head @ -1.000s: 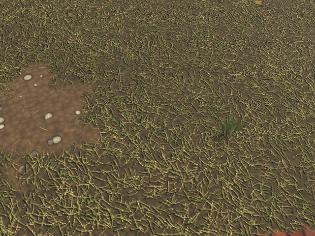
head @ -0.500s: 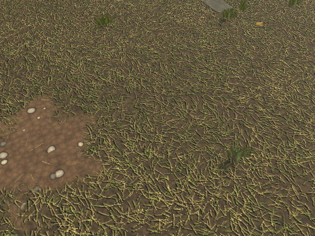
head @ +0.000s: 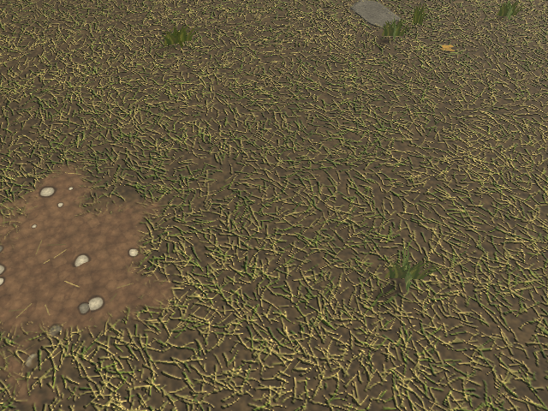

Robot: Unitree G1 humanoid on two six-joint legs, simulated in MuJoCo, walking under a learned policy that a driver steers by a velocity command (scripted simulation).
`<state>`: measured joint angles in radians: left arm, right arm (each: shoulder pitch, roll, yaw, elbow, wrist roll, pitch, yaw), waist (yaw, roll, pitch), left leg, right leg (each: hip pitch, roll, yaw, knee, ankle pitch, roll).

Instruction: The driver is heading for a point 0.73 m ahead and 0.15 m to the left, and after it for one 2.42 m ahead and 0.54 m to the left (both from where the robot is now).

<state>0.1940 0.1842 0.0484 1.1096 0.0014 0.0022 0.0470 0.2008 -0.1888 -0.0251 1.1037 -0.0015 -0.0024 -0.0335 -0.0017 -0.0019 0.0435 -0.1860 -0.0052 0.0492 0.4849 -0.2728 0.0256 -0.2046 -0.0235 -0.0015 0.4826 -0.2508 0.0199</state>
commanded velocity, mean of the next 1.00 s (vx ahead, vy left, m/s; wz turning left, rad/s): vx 0.26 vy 0.00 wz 0.10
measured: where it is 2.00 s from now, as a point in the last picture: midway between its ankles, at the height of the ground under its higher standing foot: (256, 338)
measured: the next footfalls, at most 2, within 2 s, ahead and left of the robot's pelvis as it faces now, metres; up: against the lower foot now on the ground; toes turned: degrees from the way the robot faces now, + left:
right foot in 0.58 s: +0.10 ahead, -0.16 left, +0.00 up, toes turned -4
left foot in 1.10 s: +0.45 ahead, +0.07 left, +0.00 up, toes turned +13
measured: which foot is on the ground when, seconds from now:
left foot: down 0.00-0.58, up 0.60-1.00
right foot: down 0.00-0.32, up 0.34-0.56, down 0.58-1.00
